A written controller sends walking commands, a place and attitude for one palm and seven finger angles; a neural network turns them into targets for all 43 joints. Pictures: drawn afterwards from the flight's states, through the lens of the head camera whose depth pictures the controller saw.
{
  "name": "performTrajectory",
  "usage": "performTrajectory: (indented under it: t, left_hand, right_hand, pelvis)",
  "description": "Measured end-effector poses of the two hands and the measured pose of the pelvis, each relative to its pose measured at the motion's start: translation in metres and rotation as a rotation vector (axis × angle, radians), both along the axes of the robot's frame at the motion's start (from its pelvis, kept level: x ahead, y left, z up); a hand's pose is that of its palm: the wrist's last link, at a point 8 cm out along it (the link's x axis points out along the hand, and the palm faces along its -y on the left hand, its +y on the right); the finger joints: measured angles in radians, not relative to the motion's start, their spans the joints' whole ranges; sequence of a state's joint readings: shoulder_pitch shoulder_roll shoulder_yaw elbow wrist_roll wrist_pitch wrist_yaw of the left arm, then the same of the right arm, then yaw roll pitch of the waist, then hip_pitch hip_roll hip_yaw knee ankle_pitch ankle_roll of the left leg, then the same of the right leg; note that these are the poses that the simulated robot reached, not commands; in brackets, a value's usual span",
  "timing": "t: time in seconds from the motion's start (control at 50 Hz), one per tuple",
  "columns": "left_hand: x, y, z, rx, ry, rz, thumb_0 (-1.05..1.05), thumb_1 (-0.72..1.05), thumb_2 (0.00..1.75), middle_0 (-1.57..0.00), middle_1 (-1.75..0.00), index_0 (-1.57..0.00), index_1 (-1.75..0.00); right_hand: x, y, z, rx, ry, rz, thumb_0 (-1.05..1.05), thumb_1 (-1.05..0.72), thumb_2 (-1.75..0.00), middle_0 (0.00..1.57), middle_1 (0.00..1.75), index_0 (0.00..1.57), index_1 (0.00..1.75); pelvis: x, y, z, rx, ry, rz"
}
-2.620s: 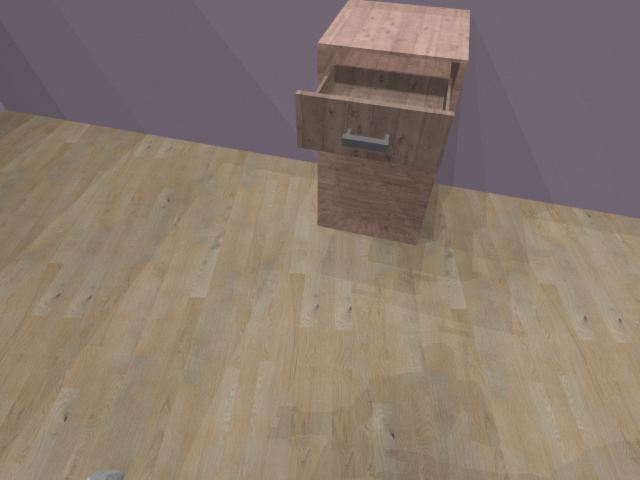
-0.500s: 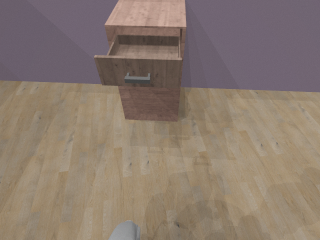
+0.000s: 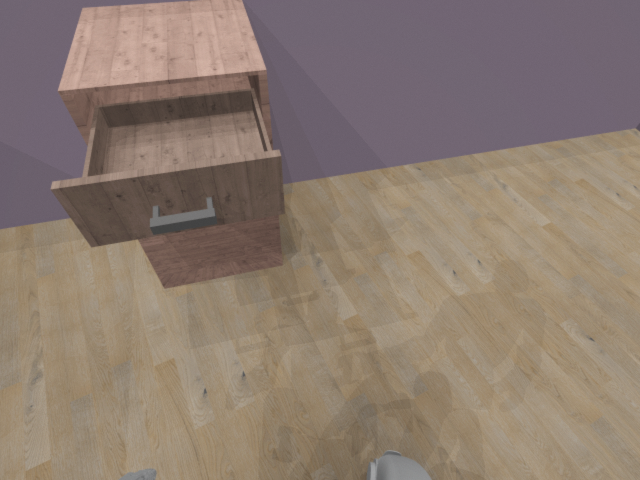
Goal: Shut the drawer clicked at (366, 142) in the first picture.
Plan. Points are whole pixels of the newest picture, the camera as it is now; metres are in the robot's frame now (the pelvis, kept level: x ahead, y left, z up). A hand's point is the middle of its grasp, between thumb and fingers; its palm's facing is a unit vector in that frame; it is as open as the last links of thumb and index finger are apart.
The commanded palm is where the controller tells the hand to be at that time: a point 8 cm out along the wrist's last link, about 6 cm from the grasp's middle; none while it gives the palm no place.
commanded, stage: turn to face it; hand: left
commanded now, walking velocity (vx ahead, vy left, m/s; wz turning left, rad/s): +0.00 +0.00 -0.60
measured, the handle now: (183, 213) +0.56 +0.30 -0.07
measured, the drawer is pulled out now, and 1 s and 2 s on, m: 0.30 0.30 0.30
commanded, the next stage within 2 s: take the last steps up to it in 0.76 s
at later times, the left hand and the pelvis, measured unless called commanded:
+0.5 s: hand (211, 470) +0.16 +0.17 -0.18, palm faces +0.10 -0.99 -0.13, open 7.3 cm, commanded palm none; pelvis +0.07 +0.00 -0.01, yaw +5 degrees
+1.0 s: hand out of the picture +0.02 +0.14 -0.16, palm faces +0.35 -0.91 -0.22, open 7.3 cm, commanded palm none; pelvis +0.05 -0.04 +0.00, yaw +16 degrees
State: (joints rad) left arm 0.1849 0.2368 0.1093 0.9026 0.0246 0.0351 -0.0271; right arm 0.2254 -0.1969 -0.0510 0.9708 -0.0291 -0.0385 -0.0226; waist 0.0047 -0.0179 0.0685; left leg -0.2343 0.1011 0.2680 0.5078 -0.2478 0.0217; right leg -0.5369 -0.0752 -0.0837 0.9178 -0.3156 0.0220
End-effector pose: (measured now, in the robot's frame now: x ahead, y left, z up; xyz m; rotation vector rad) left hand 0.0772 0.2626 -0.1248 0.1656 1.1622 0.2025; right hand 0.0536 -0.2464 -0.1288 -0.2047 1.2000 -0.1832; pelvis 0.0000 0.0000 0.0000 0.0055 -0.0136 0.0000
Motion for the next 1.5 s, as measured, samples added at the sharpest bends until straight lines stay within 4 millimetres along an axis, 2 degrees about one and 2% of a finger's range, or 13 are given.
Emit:
performTrajectory:
  t: [0.1,0.16,0.32,0.44,0.54,0.7,0.8,0.9,1.08,1.18,1.26,1.34,1.5]
  left_hand:
    - [0.082,-0.021,0.009,0.028,-0.084,-0.143,0.00,0.92,0.90,-0.19,-0.30,-0.19,-0.30]
    - [0.115,-0.039,0.006,0.040,-0.141,-0.196,0.00,0.91,0.90,-0.19,-0.30,-0.20,-0.30]
    - [0.128,-0.069,0.000,-0.049,-0.134,-0.167,0.00,0.91,0.90,-0.20,-0.30,-0.20,-0.30]
    - [0.096,-0.055,-0.026,-0.122,-0.060,-0.027,0.00,0.91,0.90,-0.20,-0.30,-0.20,-0.30]
    - [0.051,-0.037,-0.024,-0.093,0.064,0.069,0.00,0.91,0.90,-0.20,-0.30,-0.20,-0.30]
    - [0.005,-0.028,-0.007,-0.007,0.122,0.181,0.00,0.91,0.90,-0.20,-0.30,-0.20,-0.30]
    - [-0.019,-0.042,-0.004,0.043,0.096,0.226,0.00,0.91,0.90,-0.20,-0.30,-0.20,-0.30]
    - [-0.049,-0.062,0.001,0.021,0.108,0.276,0.00,0.91,0.90,-0.20,-0.30,-0.20,-0.30]
    - [-0.112,-0.085,-0.018,-0.103,0.179,0.368,0.00,0.91,0.90,-0.20,-0.30,-0.20,-0.30]
    - [-0.138,-0.082,-0.032,-0.171,0.291,0.382,0.00,0.91,0.90,-0.20,-0.30,-0.20,-0.30]
    - [-0.121,-0.068,-0.026,-0.178,0.289,0.361,0.00,0.91,0.90,-0.20,-0.30,-0.20,-0.30]
    - [-0.082,-0.051,-0.022,-0.155,0.235,0.343,0.00,0.91,0.90,-0.20,-0.30,-0.20,-0.30]
    - [0.043,-0.030,-0.016,-0.089,0.114,0.242,0.00,0.91,0.90,-0.19,-0.30,-0.20,-0.30]
  right_hand:
    - [-0.029,-0.022,-0.015,0.007,0.086,-0.106,-0.01,-0.92,-0.90,0.20,0.30,0.20,0.30]
    - [-0.041,-0.029,-0.029,0.015,0.146,-0.144,0.00,-0.91,-0.90,0.20,0.30,0.20,0.30]
    - [-0.036,-0.001,-0.019,0.053,0.223,-0.136,0.00,-0.91,-0.90,0.19,0.30,0.19,0.30]
    - [-0.013,0.031,-0.016,0.065,0.233,-0.055,0.00,-0.90,-0.90,0.20,0.30,0.20,0.30]
    - [0.015,0.041,-0.007,0.072,0.201,0.000,0.00,-0.90,-0.90,0.20,0.30,0.20,0.30]
    - [0.058,0.002,-0.009,0.039,0.167,0.094,0.01,-0.91,-0.90,0.20,0.30,0.20,0.30]
    - [0.095,-0.029,-0.021,0.027,0.115,0.150,0.00,-0.91,-0.90,0.20,0.30,0.20,0.30]
    - [0.133,-0.037,-0.010,0.007,0.050,0.224,0.00,-0.91,-0.90,0.20,0.30,0.20,0.30]
    - [0.167,0.008,0.011,0.010,-0.039,0.367,0.00,-0.91,-0.90,0.19,0.30,0.19,0.30]
    - [0.153,0.040,0.011,0.022,-0.055,0.370,0.00,-0.90,-0.90,0.20,0.30,0.20,0.30]
    - [0.128,0.030,0.018,-0.016,0.001,0.295,-0.02,-0.95,-0.89,0.20,0.30,0.20,0.30]
    - [0.098,0.016,0.018,-0.041,0.125,0.255,-0.01,-0.95,-0.90,0.20,0.30,0.20,0.30]
    - [0.052,0.000,0.007,-0.005,0.358,0.147,0.00,-0.92,-0.90,0.20,0.30,0.20,0.30]
  pelvis:
    - [0.023,-0.009,-0.008,0.006,-0.003,-0.052]
    - [0.034,-0.016,-0.017,-0.003,0.000,-0.056]
    - [0.057,-0.013,-0.007,-0.032,-0.006,0.003]
    - [0.067,-0.002,-0.011,-0.036,0.001,0.067]
    - [0.070,-0.002,-0.001,-0.030,0.018,0.102]
    - [0.068,-0.019,0.004,-0.020,0.014,0.167]
    - [0.065,-0.038,-0.005,-0.003,-0.001,0.213]
    - [0.058,-0.044,0.001,0.004,-0.012,0.258]
    - [0.054,-0.031,0.003,-0.010,-0.009,0.301]
    - [0.059,-0.014,-0.001,-0.025,-0.016,0.300]
    - [0.070,-0.006,0.008,-0.026,-0.016,0.305]
    - [0.087,-0.003,0.012,-0.021,-0.012,0.300]
    - [0.135,-0.011,0.006,-0.006,-0.006,0.286]
